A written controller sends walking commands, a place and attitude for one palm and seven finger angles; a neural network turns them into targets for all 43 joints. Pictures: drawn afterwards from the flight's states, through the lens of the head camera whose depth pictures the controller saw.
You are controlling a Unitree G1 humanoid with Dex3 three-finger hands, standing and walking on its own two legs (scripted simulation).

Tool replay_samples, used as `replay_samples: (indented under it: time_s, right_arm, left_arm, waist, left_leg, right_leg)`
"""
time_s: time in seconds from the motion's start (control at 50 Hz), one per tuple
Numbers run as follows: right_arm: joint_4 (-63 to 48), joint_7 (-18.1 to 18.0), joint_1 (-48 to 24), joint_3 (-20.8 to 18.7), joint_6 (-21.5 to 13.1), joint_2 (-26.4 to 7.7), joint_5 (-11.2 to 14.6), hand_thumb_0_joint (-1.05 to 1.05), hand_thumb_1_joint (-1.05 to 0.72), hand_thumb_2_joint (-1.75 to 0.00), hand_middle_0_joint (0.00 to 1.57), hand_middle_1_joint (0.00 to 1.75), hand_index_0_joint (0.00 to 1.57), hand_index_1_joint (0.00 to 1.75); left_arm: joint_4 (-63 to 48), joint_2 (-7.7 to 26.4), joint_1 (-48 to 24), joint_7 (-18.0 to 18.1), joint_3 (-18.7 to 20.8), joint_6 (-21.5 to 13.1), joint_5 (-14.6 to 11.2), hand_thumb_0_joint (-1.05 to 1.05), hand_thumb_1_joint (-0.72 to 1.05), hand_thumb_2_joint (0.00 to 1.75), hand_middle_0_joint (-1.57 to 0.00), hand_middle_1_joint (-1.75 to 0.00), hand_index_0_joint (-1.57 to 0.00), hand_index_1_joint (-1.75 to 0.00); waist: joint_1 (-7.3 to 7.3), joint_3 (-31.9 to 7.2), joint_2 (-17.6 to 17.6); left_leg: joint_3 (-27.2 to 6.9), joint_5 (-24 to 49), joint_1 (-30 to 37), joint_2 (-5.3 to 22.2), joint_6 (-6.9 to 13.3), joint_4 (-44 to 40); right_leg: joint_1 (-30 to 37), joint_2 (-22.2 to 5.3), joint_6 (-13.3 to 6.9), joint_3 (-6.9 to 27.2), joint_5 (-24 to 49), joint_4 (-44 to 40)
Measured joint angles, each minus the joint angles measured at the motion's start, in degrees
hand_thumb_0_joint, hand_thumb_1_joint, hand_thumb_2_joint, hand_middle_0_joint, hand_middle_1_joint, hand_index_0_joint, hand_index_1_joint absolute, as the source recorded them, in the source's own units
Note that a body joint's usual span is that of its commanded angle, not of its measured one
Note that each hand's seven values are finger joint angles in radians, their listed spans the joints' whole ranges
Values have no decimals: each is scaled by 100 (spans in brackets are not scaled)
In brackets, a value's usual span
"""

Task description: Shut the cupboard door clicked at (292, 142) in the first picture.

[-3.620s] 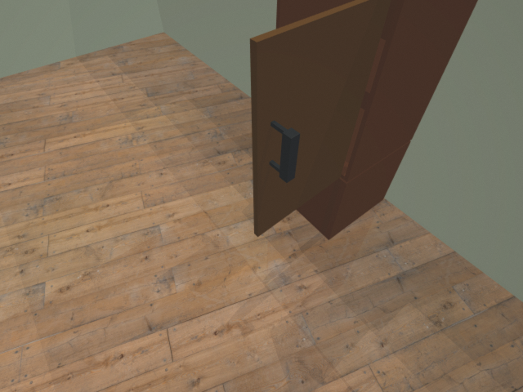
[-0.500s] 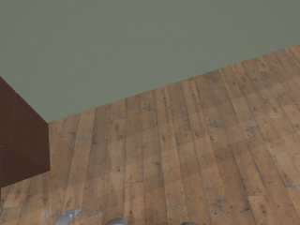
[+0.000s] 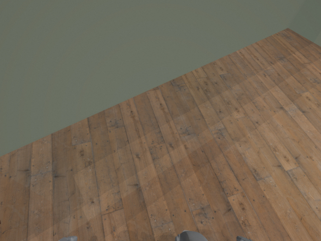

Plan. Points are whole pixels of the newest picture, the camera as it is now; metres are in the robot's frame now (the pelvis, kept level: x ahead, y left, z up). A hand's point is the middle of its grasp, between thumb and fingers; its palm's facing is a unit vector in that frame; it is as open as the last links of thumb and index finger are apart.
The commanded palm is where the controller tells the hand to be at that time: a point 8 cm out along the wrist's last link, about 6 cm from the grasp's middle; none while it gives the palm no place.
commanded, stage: walk around to get in front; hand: left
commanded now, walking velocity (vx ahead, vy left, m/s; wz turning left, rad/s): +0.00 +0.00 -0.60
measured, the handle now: out of the picture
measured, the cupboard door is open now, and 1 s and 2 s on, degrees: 93 93 93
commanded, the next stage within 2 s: walk to a spot facing it in 1.90 s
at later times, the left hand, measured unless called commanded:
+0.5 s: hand (127, 225) +0.17 +0.10 -0.15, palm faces -0.30 -0.92 -0.25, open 7.4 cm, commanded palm none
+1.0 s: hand (166, 177) +0.32 +0.00 -0.16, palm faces -0.63 -0.75 -0.20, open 7.4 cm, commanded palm none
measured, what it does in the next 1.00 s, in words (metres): walks ahead, turning right: right foot, then left foot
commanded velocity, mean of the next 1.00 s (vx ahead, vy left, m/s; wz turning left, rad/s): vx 0.13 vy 0.00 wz -0.60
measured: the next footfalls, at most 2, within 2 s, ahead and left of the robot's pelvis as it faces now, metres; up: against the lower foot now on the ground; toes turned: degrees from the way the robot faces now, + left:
right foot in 0.24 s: +0.03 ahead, -0.15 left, +0.00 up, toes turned -15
left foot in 0.68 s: +0.13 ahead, +0.05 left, +0.00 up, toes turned -22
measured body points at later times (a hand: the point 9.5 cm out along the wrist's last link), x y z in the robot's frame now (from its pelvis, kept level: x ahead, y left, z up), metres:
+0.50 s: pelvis +0.02 -0.06 +0.00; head +0.08 -0.10 +0.45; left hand +0.18 +0.15 -0.14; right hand +0.02 -0.34 -0.15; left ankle +0.06 +0.10 -0.68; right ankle -0.01 -0.14 -0.74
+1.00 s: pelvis +0.11 -0.10 +0.00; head +0.16 -0.13 +0.44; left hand +0.35 +0.04 -0.14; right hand -0.06 -0.29 -0.14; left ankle +0.10 +0.06 -0.74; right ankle +0.07 -0.25 -0.70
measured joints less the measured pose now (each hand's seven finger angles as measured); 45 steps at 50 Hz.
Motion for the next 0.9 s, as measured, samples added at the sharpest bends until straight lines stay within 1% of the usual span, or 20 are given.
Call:
replay_samples:
  time_s: [0.04, 0.1, 0.16, 0.2, 0.22, 0.24, 0.26, 0.3, 0.34, 0.38, 0.44, 0.54, 0.62, 0.66, 0.68, 0.72, 0.74, 0.8, 0.84, 0.9]
  right_arm:
    - [19, -5, 92, 4, 0, 4, -5, 0, -91, -90, 20, 30, 20, 30]
    - [68, 8, 219, -31, 0, -28, -7, 0, -91, -90, 20, 30, 20, 30]
    - [126, 42, 327, -93, 20, -112, -15, 0, -91, -90, 20, 30, 20, 30]
    - [168, 71, 399, -142, 42, -196, -13, 0, -91, -90, 20, 30, 20, 30]
    - [187, 85, 448, -167, 58, -248, -5, 0, -91, -90, 20, 30, 20, 30]
    - [198, 102, 520, -194, 81, -298, 18, 0, -91, -90, 20, 30, 20, 30]
    - [246, 112, 507, -228, 132, -376, 49, 0, -91, -90, 20, 30, 20, 30]
    - [346, 78, 386, -277, 284, -514, 92, 0, -91, -90, 20, 30, 20, 30]
    - [402, 51, 267, -306, 357, -571, 110, 0, -91, -90, 20, 30, 20, 30]
    - [388, 61, 144, -306, 371, -560, 111, 0, -91, -90, 20, 30, 20, 30]
    - [288, 84, -6, -289, 322, -487, 113, 0, -91, -90, 19, 30, 20, 30]
    - [172, 80, -193, -253, 250, -347, 134, 0, -91, -90, 19, 30, 20, 30]
    - [107, 68, -294, -213, 192, -226, 157, 0, -91, -90, 19, 30, 20, 30]
    - [63, 69, -251, -173, 109, -174, 147, 0, -91, -90, 20, 30, 20, 30]
    - [29, 73, -184, -148, 41, -175, 121, 0, -91, -90, 20, 30, 20, 30]
    - [19, 77, -92, -103, -41, -115, 42, 0, -91, -90, 20, 30, 20, 30]
    - [12, 82, -24, -71, -59, -88, 13, 0, -91, -90, 20, 30, 20, 30]
    - [34, 79, 262, -24, -117, -44, -28, 0, -91, -90, 20, 30, 20, 30]
    - [103, 65, 445, -22, -158, -46, -30, 0, -91, -90, 20, 30, 20, 30]
    - [239, 64, 704, -45, -213, -78, -32, 0, -91, -90, 20, 30, 20, 30]
  left_arm:
    - [-44, 41, -50, -36, 14, 1, -4, 1, 91, 89, -20, -30, -20, -29]
    - [-78, 63, -126, -66, 8, 13, -11, 1, 91, 89, -19, -30, -20, -29]
    - [-87, 48, -223, -90, -22, 14, -12, 1, 91, 90, -19, -30, -20, -29]
    - [-98, 26, -286, -101, -54, -11, -12, 1, 91, 90, -19, -30, -20, -29]
    - [-118, 15, -304, -106, -73, -38, -13, 1, 91, 90, -19, -30, -20, -29]
    - [-157, 22, -299, -110, -99, -89, -10, 1, 91, 90, -19, -30, -20, -29]
    - [-160, -18, -320, -79, -106, -164, 5, 1, 91, 90, -19, -30, -20, -29]
    - [-155, -126, -357, 9, -165, -251, -30, 1, 91, 89, -19, -30, -20, -29]
    - [-173, -217, -325, 96, -194, -254, -43, 1, 91, 89, -20, -30, -20, -29]
    - [-173, -263, -264, 156, -210, -232, -46, 0, 91, 89, -20, -30, -20, -29]
    - [-124, -306, -170, 181, -236, -213, -36, 0, 91, 89, -20, -30, -20, -29]
    - [-52, -369, -28, 150, -248, -196, -18, 1, 90, 89, -20, -30, -21, -29]
    - [-12, -350, 61, 138, -202, -171, -9, 1, 90, 89, -20, -30, -21, -30]
    - [16, -310, 133, 128, -166, -142, -23, 1, 90, 89, -20, -30, -21, -30]
    - [14, -293, 192, 111, -149, -119, -39, 1, 90, 89, -20, -30, -21, -30]
    - [65, -214, 198, 60, -100, -59, -38, 1, 90, 89, -20, -30, -21, -29]
    - [79, -170, 203, 14, -75, -41, -12, 1, 90, 89, -20, -30, -21, -29]
    - [94, -57, 181, -125, -4, -63, 51, 1, 91, 89, -20, -30, -20, -29]
    - [65, -12, 138, -181, 15, -79, 58, 1, 91, 89, -20, -30, -20, -29]
    - [33, 16, 26, -218, 0, -91, 52, 1, 91, 90, -19, -30, -20, -29]
  waist:
    - [0, 37, 66]
    - [-42, 85, 176]
    - [-124, 133, 287]
    - [-193, 154, 369]
    - [-216, 148, 411]
    - [-232, 110, 421]
    - [-227, 122, 498]
    - [-273, 207, 617]
    - [-277, 236, 620]
    - [-256, 226, 533]
    - [-232, 180, 384]
    - [-149, 73, 252]
    - [-61, -8, 153]
    - [-57, -99, 101]
    - [-68, -190, 118]
    - [-72, -215, 38]
    - [-65, -208, 12]
    - [-82, -202, 21]
    - [-82, -177, 61]
    - [-117, -113, 133]
  left_leg:
    - [119, 63, 111, 106, -29, -161]
    - [321, 49, 225, 254, -94, -237]
    - [544, -79, 277, 393, -186, -108]
    - [682, -226, 274, 492, -273, 94]
    - [742, -332, 246, 551, -329, 261]
    - [792, -475, 168, 595, -382, 519]
    - [705, -783, 5, 638, -401, 1005]
    - [201, -1362, -447, 452, -393, 2217]
    - [-53, -1299, -828, 269, -407, 3030]
    - [-167, -1034, -1093, 161, -447, 3310]
    - [-290, -745, -1238, 55, -489, 3043]
    - [-413, -647, -1079, -89, -497, 2135]
    - [-432, -611, -747, -246, -435, 1299]
    - [-374, -332, -405, -299, -384, 550]
    - [-374, -235, -244, -271, -272, 138]
    - [-240, -117, -217, -241, -43, 228]
    - [-146, -125, -120, -196, 7, 189]
    - [65, -70, 244, -44, -7, -206]
    - [218, -32, 478, 51, -48, -467]
    - [474, -78, 788, 183, -119, -699]
  right_leg:
    - [-96, -149, 61, -122, 102, 189]
    - [-22, -330, 89, -257, 193, -211]
    - [237, -411, 47, -402, 232, -1055]
    - [498, -391, -16, -514, 350, -1718]
    - [675, -362, -60, -575, 604, -2137]
    - [881, -353, -175, -607, 1016, -2594]
    - [861, -289, -342, -590, 1016, -2579]
    - [817, -202, -485, -523, 823, -2387]
    - [903, -151, -519, -418, 841, -2541]
    - [988, -103, -514, -270, 999, -2801]
    - [1096, -29, -572, -56, 1190, -3125]
    - [1202, 117, -581, 227, 1274, -3321]
    - [1191, 237, -533, 438, 1206, -3240]
    - [1142, 298, -480, 533, 1093, -3083]
    - [1050, 355, -457, 547, 957, -2904]
    - [704, 318, -361, 400, 144, -1943]
    - [501, 258, -311, 252, 23, -1383]
    - [-26, -13, -178, -122, 299, -197]
    - [-270, -217, -111, -252, 589, 79]
    - [-467, -469, -65, -362, 861, -141]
